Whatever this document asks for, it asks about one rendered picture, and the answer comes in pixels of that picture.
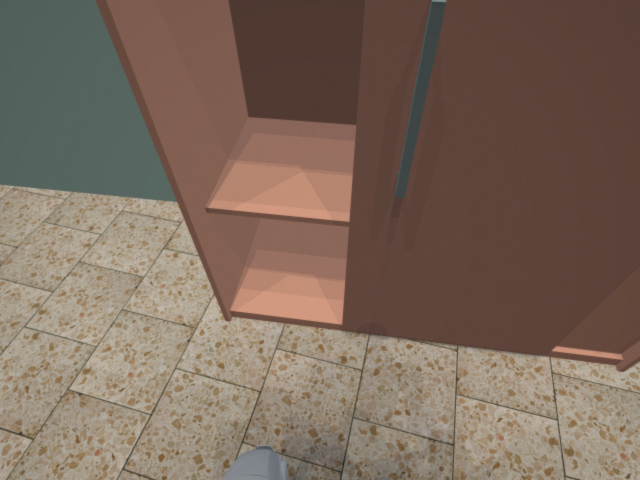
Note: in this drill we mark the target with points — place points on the left robot thigh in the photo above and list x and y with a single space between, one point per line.
259 464

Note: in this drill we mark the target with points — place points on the handle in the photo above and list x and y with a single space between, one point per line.
431 37

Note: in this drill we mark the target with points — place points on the wardrobe door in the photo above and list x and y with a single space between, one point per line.
522 209
614 326

